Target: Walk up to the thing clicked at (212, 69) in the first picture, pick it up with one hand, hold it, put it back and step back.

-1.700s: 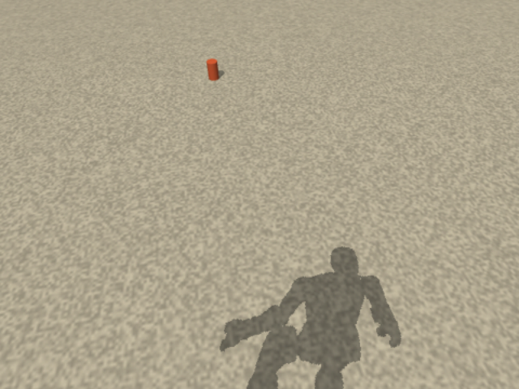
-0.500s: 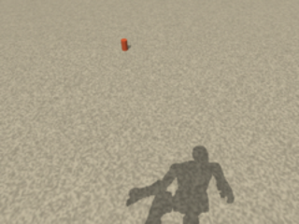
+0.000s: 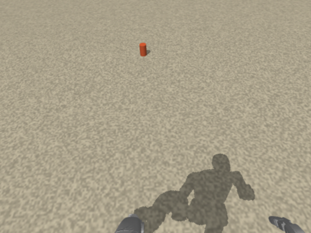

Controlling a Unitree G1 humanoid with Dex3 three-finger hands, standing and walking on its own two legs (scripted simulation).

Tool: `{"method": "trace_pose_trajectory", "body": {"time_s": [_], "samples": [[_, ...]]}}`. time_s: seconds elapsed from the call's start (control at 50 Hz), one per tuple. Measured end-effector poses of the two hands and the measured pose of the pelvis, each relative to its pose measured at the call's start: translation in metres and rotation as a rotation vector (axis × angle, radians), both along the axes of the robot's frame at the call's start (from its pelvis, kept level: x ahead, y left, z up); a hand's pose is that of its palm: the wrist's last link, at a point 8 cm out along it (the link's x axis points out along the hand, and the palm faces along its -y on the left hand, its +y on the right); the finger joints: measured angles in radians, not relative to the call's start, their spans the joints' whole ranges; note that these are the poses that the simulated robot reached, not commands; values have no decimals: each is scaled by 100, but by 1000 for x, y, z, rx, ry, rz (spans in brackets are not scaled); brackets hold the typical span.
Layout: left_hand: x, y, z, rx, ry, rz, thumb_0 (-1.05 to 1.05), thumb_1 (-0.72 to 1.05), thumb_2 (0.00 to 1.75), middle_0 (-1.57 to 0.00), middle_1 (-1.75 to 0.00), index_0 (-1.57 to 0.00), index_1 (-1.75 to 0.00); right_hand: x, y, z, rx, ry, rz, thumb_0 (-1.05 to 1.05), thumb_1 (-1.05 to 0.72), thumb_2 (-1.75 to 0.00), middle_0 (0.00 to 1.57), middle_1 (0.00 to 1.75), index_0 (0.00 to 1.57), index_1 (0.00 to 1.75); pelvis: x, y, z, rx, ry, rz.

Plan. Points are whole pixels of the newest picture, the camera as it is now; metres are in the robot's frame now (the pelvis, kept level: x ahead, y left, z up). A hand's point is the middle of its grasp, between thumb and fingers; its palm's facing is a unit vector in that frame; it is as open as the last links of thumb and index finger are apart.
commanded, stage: walk up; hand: left
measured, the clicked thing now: (143, 49) +2.10 +0.28 -0.70
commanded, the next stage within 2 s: none
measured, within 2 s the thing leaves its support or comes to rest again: neither
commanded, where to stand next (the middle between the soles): +1.75 +0.03 m, yaw -1 degrees
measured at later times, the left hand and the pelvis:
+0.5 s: hand (99, 127) +0.50 +0.27 -0.12, palm faces -0.08 -0.91 -0.41, open 7.4 cm; pelvis +0.36 -0.01 -0.01, yaw +0 degrees
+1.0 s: hand (108, 107) +0.65 +0.28 -0.16, palm faces +0.01 -0.93 -0.37, open 7.4 cm; pelvis +0.67 -0.01 -0.02, yaw +1 degrees
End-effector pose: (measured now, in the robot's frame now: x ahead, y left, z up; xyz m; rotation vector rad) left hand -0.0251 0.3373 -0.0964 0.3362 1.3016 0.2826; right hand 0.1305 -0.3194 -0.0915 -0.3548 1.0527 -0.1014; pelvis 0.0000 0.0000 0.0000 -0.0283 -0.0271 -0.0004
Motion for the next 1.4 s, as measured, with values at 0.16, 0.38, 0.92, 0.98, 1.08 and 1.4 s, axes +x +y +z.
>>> {"method": "trace_pose_trajectory", "body": {"time_s": [0.16,0.38,0.92,0.98,1.08,1.4], "samples": [[118,5,-38,-55,60,27,1,90,90,-21,-30,-20,-30,147,42,-11,-11,-53,54,1,-91,-89,20,30,21,30,119,22,-19,60,32,20],[396,0,13,-44,-261,-180,1,90,90,-21,-30,-20,-30,182,21,-2,-18,51,-129,1,-90,-89,21,30,21,30,268,17,5,62,-14,-3],[623,-41,-3,-34,-38,-21,1,90,90,-21,-31,-21,-30,615,-14,0,-4,-16,29,1,-90,-89,20,30,21,30,613,-26,1,-19,0,11],[659,-23,-21,-36,-30,-11,1,90,90,-21,-31,-21,-30,665,-1,-1,-29,-37,45,1,-90,-89,20,30,21,30,656,-13,-11,-27,8,9],[743,-10,-34,-48,-36,-48,1,90,90,-21,-30,-20,-30,713,16,5,-50,-99,3,1,-90,-89,20,30,21,30,710,6,-14,3,-5,0],[1010,-28,6,-57,-202,-225,1,90,90,-20,-30,-20,-30,735,-1,-4,-31,128,-194,1,-90,-89,21,30,21,30,870,-3,5,60,-24,-31]]}}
